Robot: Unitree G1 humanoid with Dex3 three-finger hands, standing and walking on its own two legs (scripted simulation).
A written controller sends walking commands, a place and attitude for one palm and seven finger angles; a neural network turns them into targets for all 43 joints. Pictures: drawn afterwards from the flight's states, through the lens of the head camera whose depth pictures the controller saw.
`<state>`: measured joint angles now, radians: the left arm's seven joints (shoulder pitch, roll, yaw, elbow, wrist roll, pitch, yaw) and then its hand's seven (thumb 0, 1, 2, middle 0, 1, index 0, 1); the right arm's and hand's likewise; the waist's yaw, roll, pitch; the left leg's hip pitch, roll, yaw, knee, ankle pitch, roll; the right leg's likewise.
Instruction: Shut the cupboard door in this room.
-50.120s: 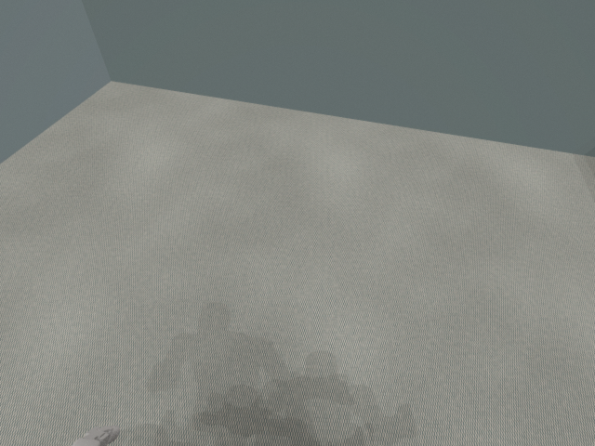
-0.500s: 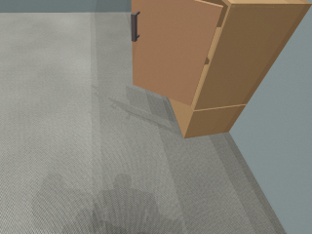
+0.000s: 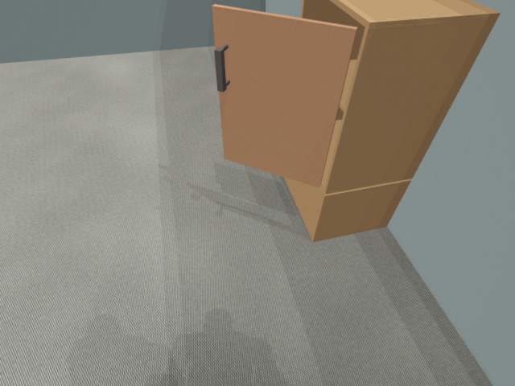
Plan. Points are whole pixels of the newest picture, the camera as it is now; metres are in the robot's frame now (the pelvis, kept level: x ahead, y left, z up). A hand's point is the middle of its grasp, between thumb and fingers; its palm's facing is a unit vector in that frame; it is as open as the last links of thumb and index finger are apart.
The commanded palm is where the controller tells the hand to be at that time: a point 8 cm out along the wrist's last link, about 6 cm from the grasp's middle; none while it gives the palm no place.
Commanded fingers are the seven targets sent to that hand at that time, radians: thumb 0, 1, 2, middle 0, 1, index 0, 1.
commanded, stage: let the arm hang, fingers relaxed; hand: left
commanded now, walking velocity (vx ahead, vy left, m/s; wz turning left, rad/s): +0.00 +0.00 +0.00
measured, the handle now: (223, 68) +1.02 +0.16 +0.01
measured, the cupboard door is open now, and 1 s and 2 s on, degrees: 53 53 53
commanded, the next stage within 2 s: look to check the result in 0.22 s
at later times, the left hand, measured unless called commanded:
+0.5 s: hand out of the picture +0.03 +0.20 -0.17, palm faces +0.01 -0.97 -0.25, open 7.3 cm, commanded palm none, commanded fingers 0.00 0.90 0.90 -0.20 -0.30 -0.20 -0.30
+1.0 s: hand out of the picture +0.08 +0.20 -0.16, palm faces +0.01 -0.96 -0.29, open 7.3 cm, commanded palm none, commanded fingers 0.00 0.90 0.90 -0.20 -0.30 -0.20 -0.30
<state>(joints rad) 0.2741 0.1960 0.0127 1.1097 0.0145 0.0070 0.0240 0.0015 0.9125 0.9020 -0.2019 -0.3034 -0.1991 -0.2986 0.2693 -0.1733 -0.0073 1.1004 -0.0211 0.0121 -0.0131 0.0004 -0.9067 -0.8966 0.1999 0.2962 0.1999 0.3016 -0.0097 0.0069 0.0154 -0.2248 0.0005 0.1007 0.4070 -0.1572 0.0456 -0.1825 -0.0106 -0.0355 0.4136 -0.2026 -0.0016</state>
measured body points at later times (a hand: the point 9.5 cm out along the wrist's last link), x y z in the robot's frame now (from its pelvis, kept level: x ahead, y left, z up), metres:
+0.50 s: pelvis +0.02 +0.00 +0.00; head +0.03 +0.00 +0.45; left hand +0.03 +0.25 -0.15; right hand +0.04 -0.26 -0.15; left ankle +0.04 +0.09 -0.74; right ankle +0.01 -0.12 -0.74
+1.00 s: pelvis +0.03 -0.02 +0.01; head +0.04 -0.02 +0.46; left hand +0.08 +0.25 -0.14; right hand +0.09 -0.29 -0.14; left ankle +0.04 +0.09 -0.74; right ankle +0.01 -0.12 -0.74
